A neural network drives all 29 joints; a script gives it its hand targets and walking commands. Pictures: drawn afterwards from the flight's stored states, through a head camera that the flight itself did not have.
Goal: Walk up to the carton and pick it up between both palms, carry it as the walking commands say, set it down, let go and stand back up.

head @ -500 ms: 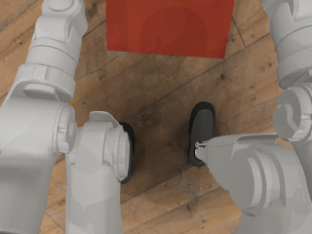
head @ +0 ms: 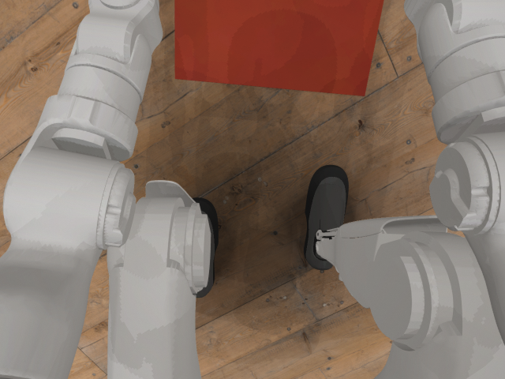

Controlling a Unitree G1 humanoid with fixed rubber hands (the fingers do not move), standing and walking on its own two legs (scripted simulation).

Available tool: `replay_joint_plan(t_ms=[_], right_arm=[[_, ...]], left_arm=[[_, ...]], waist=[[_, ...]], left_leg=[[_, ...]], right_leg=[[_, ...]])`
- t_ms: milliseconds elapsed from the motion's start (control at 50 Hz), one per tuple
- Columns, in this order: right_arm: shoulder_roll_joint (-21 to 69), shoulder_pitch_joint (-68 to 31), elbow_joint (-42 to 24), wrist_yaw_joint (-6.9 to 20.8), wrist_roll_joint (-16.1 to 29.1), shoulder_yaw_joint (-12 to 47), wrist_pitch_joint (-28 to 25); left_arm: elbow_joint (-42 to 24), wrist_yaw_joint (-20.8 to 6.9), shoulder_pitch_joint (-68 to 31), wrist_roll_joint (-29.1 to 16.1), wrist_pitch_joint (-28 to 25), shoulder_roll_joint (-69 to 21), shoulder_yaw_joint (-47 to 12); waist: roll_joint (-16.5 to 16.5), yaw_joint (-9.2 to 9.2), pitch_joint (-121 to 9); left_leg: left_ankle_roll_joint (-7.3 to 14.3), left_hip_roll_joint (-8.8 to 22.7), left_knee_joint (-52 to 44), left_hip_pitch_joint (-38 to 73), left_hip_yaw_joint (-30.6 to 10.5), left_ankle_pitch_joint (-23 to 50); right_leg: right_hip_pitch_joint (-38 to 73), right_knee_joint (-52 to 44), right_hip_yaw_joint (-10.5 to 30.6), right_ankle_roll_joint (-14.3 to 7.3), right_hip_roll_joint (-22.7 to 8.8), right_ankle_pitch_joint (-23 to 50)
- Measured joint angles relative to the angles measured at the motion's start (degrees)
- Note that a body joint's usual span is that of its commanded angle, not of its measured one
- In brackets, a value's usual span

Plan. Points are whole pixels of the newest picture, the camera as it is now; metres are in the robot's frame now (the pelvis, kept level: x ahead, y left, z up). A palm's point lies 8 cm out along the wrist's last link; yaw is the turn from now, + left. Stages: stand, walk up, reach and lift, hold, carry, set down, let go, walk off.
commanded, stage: reach and lift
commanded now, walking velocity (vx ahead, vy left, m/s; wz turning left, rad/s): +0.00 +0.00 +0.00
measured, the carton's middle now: out of the picture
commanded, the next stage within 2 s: none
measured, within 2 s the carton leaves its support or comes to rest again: leaves its support in 0.88 s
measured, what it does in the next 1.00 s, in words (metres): stands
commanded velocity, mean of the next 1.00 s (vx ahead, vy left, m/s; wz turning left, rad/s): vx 0.00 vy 0.00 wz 0.00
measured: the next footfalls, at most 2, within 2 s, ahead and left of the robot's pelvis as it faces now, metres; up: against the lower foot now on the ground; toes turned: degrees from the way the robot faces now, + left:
none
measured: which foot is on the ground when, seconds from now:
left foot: down 0.00-1.00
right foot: down 0.00-1.00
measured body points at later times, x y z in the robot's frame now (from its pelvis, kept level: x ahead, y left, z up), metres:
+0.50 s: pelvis +0.00 +0.00 -0.01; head +0.38 +0.01 +0.21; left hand +0.56 +0.15 -0.21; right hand +0.59 -0.15 -0.19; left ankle +0.09 +0.13 -0.32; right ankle +0.15 -0.11 -0.32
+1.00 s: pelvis -0.01 +0.00 -0.01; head +0.37 +0.02 +0.22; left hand +0.55 +0.15 -0.19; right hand +0.60 -0.14 -0.16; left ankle +0.09 +0.13 -0.32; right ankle +0.15 -0.11 -0.32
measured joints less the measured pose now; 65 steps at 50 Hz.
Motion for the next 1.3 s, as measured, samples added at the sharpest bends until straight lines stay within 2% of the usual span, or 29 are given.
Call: replay_joint_plan(t_ms=[180,300,440,620,780,900,1000,1120,1220,1300], right_arm=[[0.11,-0.05,0.63,-0.23,0.00,-0.01,-0.82],[0.02,-0.06,0.84,-0.13,0.00,-0.01,-0.22],[-0.99,-0.08,0.85,1.54,0.00,-0.01,1.36],[-1.35,-0.09,0.84,1.85,0.00,-0.01,2.24],[-1.39,-0.10,-0.06,1.02,0.00,-0.01,3.59],[-1.24,0.10,-4.98,-0.81,0.00,-0.01,7.12],[-0.89,0.88,-8.23,-1.66,0.00,-0.17,7.70],[-0.44,1.96,-9.70,-1.84,0.00,-1.63,9.37],[0.13,2.85,-12.00,-3.05,0.00,-4.15,10.49],[0.97,3.07,-12.87,-3.06,-0.40,-6.43,10.68]], left_arm=[[0.90,-0.15,-0.24,-0.01,-0.58,-0.36,0.68],[2.13,-1.82,-0.49,-0.01,-0.25,-0.88,3.25],[1.93,-3.95,-0.45,0.00,1.27,-1.02,4.19],[0.98,-4.27,-0.38,0.00,2.96,-1.06,4.20],[-2.09,-2.01,-0.07,0.01,6.28,-1.07,2.34],[-5.98,0.07,0.92,0.01,10.05,-0.95,0.51],[-9.31,1.35,2.07,0.01,12.07,-0.98,0.28],[-11.42,2.50,2.87,0.00,14.96,-1.35,0.27],[-12.77,3.27,2.96,0.24,16.29,-1.99,0.32],[-12.96,5.11,2.94,1.11,16.65,-2.84,1.19]], waist=[[0.00,0.00,-0.02],[0.00,0.00,-0.07],[-0.01,0.00,-0.11],[-0.04,0.00,-0.12],[-0.04,0.00,-0.02],[-0.04,0.00,0.11],[0.00,0.00,0.13],[0.00,0.00,0.18],[0.06,0.00,0.22],[0.22,0.00,0.21]], left_leg=[[-0.01,-0.10,0.05,0.00,-0.01,0.00],[-0.05,-0.27,0.80,-0.03,-0.01,-0.19],[-0.14,-0.71,2.23,-0.50,-0.01,-0.43],[-0.14,-0.95,2.82,-0.75,-0.02,-0.43],[-0.14,-1.27,2.81,-0.75,-0.06,-0.21],[-0.17,-1.87,2.51,-0.55,-0.09,0.30],[-0.16,-2.39,1.45,-0.04,-0.09,1.32],[0.03,-2.93,-0.46,0.62,-0.11,2.98],[0.20,-3.19,-1.91,1.62,-0.19,3.97],[0.22,-3.29,-2.77,2.45,-0.22,4.38]], right_leg=[[0.01,0.08,0.03,0.00,0.00,-0.03],[-0.15,0.87,0.12,0.00,-0.03,-0.19],[-0.70,2.41,0.27,0.00,-0.34,-0.44],[-0.87,2.96,0.35,0.00,-0.43,-0.46],[-0.75,2.99,0.45,0.01,-0.43,-0.44],[-0.17,2.71,0.74,0.40,-0.43,-0.26],[1.06,1.67,1.01,0.94,-0.43,0.03],[2.69,-0.28,1.24,1.46,-0.43,0.73],[4.31,-1.82,1.26,1.68,-0.43,1.18],[5.33,-2.63,1.26,1.71,-0.43,1.35]])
